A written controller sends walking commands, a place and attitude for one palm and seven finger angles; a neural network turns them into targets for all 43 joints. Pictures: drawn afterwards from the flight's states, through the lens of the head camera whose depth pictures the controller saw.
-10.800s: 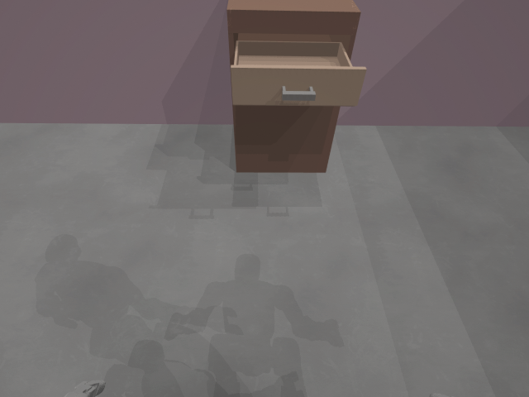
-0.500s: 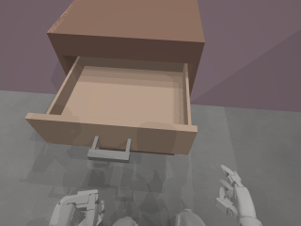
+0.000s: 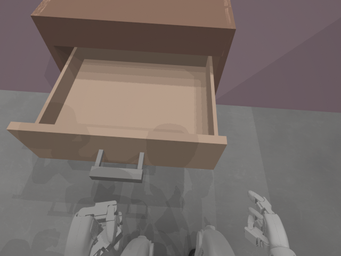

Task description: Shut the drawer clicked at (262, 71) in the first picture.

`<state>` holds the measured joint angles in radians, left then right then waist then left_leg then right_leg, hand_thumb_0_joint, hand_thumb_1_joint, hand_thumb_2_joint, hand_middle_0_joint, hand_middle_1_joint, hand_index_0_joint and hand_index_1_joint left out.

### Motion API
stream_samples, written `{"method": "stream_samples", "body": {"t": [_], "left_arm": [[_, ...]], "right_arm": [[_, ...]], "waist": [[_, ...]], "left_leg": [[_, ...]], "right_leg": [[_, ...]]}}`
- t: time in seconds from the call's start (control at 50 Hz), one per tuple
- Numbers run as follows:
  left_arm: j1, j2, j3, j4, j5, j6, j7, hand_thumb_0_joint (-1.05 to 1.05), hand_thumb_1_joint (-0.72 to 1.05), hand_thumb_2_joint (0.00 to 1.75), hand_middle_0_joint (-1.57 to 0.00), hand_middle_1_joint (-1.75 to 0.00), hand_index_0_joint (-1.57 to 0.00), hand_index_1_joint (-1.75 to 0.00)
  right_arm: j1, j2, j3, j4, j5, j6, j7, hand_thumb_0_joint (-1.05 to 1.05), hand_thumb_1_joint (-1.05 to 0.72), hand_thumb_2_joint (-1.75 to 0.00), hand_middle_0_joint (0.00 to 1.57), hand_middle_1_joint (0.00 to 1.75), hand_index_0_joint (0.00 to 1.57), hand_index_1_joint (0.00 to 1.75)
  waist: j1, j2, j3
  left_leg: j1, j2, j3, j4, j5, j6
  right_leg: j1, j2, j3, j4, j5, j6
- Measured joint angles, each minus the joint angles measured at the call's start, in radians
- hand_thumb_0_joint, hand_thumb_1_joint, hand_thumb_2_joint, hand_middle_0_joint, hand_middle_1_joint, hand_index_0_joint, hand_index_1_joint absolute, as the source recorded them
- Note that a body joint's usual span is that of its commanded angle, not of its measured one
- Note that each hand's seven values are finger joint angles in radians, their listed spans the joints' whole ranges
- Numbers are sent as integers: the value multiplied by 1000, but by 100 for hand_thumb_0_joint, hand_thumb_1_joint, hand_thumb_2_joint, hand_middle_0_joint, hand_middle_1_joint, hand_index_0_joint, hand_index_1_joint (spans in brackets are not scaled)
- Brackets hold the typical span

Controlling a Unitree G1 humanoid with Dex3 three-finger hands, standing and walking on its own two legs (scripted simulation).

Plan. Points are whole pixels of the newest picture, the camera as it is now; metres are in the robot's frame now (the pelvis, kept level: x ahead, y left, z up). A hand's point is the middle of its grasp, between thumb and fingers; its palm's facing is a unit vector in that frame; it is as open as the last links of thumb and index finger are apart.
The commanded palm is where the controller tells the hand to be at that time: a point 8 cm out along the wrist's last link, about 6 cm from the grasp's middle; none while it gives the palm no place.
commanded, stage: bring the fist close to the handle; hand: left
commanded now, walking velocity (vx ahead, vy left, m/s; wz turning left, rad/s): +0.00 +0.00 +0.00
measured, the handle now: (119, 165) +0.31 +0.14 +0.02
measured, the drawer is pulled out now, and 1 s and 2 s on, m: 0.28 0.28 0.20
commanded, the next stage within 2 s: push the drawer shut in 0.74 s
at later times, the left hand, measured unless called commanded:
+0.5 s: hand (127, 217) +0.20 +0.10 +0.02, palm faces -0.02 -1.00 +0.00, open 3.3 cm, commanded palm +0.17 +0.16 +0.02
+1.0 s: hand (120, 217) +0.21 +0.12 +0.01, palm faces -0.02 -1.00 +0.00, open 3.3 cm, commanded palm +0.19 +0.17 +0.02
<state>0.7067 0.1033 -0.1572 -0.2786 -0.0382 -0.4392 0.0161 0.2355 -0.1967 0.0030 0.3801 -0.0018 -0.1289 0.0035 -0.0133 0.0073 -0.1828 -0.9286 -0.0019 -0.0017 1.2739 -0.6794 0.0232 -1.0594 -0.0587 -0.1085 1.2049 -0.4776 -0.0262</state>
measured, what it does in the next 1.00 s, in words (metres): stands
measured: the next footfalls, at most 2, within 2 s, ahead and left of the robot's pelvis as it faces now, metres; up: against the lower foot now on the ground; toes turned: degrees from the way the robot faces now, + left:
none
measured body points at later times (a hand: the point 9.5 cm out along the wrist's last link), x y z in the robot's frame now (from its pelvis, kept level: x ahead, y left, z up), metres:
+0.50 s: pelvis -0.01 +0.00 -0.02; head +0.10 +0.01 +0.41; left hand +0.20 +0.16 +0.02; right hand +0.20 -0.22 -0.10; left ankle -0.04 +0.10 -0.63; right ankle +0.05 -0.11 -0.63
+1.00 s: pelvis -0.02 +0.00 -0.02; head +0.09 +0.02 +0.41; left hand +0.20 +0.17 +0.01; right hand +0.19 -0.22 -0.09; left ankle -0.04 +0.10 -0.63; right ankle +0.05 -0.11 -0.63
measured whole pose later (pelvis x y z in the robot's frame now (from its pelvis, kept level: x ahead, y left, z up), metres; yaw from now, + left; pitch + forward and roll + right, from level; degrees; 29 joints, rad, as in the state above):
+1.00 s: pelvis -0.02 +0.00 -0.02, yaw +0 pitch +23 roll -2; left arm 0.47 0.14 -0.11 -0.14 -0.07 -0.45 0.01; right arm 0.20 -0.22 0.03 0.40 -0.01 -0.12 0.00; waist -0.03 0.01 -0.19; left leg -1.09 -0.01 -0.02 1.39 -0.70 0.03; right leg -1.20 -0.07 -0.12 1.29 -0.48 -0.03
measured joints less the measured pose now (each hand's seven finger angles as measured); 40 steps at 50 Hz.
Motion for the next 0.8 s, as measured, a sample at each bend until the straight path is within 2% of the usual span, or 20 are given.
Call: {"method": "stream_samples", "body": {"t": [0.14, 0.24, 0.32, 0.4, 0.6, 0.8], "left_arm": [[-63, -8, -11, 37, 9, -59, -2, 1, 91, 90, -139, -160, -139, -160], [-129, 4, -3, 81, 19, -36, -10, 1, 91, 90, -139, -160, -140, -160], [-159, 6, 20, 102, 1, -20, -1, 1, 90, 90, -139, -160, -139, -160], [-181, 4, 33, 109, -14, -31, 4, 2, 91, 90, -139, -160, -139, -160], [-168, 18, 40, 103, -24, -8, -18, 1, 91, 90, -139, -160, -139, -160], [-170, 27, 44, 112, -37, -56, -19, 1, 91, 90, -139, -160, -139, -160]], "right_arm": [[-36, -9, 4, 11, -7, -11, 9, 2, -91, -90, 20, 30, 20, 30], [-52, -6, 7, 11, -8, 4, 11, 2, -91, -90, 20, 30, 20, 30], [-52, -2, 10, 15, -7, 12, 9, 2, -91, -90, 20, 30, 20, 30], [-48, -5, 11, 25, -9, 9, 11, 2, -91, -90, 21, 30, 20, 30], [-32, -12, 5, 28, 0, 28, 8, 2, -91, -90, 20, 30, 20, 30], [-37, -25, 7, 29, -5, 3, 4, 2, -91, -90, 20, 30, 20, 30]], "waist": [[2, 2, -1], [2, -2, -3], [0, -3, -5], [-4, 0, -9], [-10, 3, -12], [-13, 0, -15]], "left_leg": [[-67, -2, -9, 57, -19, -1], [-108, -1, -7, 87, -28, -3], [-126, 0, -8, 96, -29, -5], [-143, 0, -13, 105, -29, -7], [-132, 0, -9, 93, -19, -6], [-149, -2, -18, 110, -20, -4]], "right_leg": [[-63, -5, -8, 50, -16, -3], [-107, -6, -5, 81, -23, -6], [-125, -6, -6, 90, -24, -8], [-139, -7, -11, 96, -23, -10], [-129, -5, -7, 82, -13, -9], [-137, -8, -15, 89, -10, -8]]}}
